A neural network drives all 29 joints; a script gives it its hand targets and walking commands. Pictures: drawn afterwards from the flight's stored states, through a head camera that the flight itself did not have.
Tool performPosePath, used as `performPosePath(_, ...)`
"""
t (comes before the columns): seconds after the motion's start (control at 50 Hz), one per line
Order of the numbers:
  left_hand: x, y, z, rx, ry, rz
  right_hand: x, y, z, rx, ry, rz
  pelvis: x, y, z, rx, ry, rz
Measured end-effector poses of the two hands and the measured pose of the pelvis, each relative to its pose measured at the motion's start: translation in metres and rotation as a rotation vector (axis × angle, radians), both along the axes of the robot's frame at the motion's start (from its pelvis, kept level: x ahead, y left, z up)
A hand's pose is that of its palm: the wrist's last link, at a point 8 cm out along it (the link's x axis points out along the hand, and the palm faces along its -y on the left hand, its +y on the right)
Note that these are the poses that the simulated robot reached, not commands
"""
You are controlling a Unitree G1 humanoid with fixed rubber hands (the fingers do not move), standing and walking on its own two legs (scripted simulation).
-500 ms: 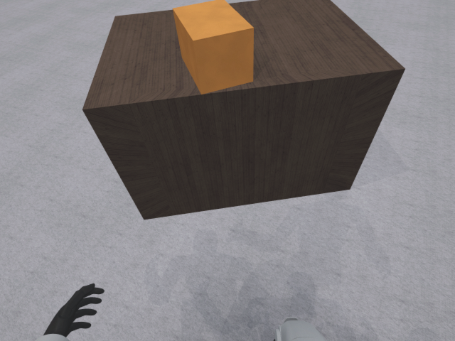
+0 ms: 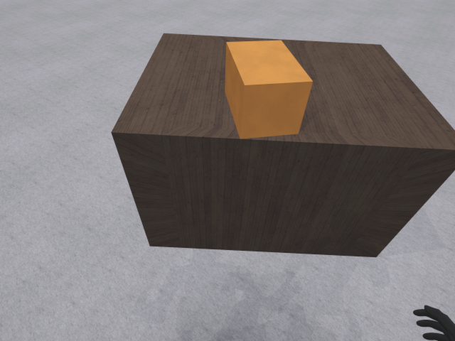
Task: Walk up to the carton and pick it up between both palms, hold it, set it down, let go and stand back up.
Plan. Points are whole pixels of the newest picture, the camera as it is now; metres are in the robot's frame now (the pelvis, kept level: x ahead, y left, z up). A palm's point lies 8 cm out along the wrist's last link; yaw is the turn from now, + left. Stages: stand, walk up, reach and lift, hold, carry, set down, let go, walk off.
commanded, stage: walk up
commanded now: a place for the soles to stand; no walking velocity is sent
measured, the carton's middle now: (261, 87) +0.83 -0.03 +0.03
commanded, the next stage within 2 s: none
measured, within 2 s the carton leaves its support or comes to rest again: neither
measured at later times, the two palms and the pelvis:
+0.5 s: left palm (131, 262) +0.26 +0.22 -0.03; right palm out of the picture +0.28 -0.42 -0.07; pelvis +0.17 -0.10 +0.00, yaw +0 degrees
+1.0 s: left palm (142, 230) +0.36 +0.24 -0.07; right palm (412, 206) +0.45 -0.38 -0.04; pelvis +0.28 -0.08 +0.02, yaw +3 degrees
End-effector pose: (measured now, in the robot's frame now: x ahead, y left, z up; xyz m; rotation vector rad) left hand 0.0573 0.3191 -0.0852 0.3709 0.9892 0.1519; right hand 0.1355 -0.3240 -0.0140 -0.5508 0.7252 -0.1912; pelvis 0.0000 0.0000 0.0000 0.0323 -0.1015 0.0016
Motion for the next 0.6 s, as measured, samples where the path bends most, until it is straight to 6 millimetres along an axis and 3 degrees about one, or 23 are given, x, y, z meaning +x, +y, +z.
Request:
performPosePath(0.12,0.103,-0.022,0.019,-0.002,-0.101,-0.116,-0.035,-0.030,0.000,-0.025,0.118,-0.131,0.038,-0.015,0.010,-0.006,-0.015,-0.017)
performPosePath(0.2,0.160,-0.042,0.034,0.017,-0.131,-0.175,-0.044,-0.055,-0.008,-0.021,0.182,-0.190,0.066,-0.031,0.010,-0.004,-0.014,-0.035)
performPosePath(0.26,0.199,-0.062,0.042,0.041,-0.151,-0.205,-0.033,-0.074,-0.024,0.005,0.213,-0.208,0.090,-0.048,0.005,0.002,-0.007,-0.044)
performPosePath(0.34,0.238,-0.085,0.045,0.097,-0.192,-0.198,0.005,-0.101,-0.057,0.052,0.235,-0.194,0.124,-0.077,-0.012,-0.032,-0.003,-0.042)
performPosePath(0.42,0.235,-0.097,0.048,0.122,-0.196,-0.116,0.069,-0.103,-0.070,0.111,0.220,-0.136,0.148,-0.094,-0.011,-0.028,-0.008,-0.013)
performPosePath(0.52,0.198,-0.093,0.057,0.149,-0.087,-0.004,0.161,-0.097,-0.052,0.138,0.130,-0.019,0.178,-0.099,0.007,-0.029,-0.009,0.007)
performPosePath(0.6,0.181,-0.082,0.061,0.169,-0.025,0.069,0.212,-0.090,-0.037,0.131,0.124,0.044,0.202,-0.100,0.015,-0.037,0.000,0.029)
